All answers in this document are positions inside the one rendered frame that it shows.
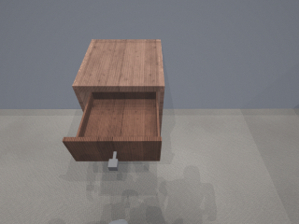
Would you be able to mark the drawer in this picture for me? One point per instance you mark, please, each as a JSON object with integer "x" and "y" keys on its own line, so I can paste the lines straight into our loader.
{"x": 122, "y": 121}

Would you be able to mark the handle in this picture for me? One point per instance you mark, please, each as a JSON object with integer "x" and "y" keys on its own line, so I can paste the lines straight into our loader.
{"x": 113, "y": 164}

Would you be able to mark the cabinet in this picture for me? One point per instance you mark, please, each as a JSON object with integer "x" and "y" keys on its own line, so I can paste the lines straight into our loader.
{"x": 121, "y": 65}

